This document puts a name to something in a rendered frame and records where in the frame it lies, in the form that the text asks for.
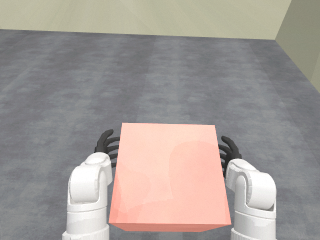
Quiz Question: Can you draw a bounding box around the carton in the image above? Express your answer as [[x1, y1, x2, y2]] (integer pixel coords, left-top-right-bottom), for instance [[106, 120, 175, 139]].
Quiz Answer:
[[108, 123, 231, 232]]

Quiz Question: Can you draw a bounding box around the left robot forearm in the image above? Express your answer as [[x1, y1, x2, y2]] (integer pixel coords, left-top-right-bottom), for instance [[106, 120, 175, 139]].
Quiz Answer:
[[62, 152, 113, 240]]

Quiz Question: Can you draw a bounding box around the robot right hand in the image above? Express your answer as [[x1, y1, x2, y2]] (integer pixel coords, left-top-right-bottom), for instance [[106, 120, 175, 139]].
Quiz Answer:
[[218, 136, 242, 178]]

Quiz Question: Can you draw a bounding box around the right robot forearm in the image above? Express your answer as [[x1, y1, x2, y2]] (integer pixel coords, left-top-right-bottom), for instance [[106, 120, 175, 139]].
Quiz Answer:
[[225, 158, 277, 240]]

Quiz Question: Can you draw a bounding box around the robot left hand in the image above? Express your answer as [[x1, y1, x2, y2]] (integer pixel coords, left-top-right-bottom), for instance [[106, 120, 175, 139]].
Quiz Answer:
[[94, 129, 120, 168]]

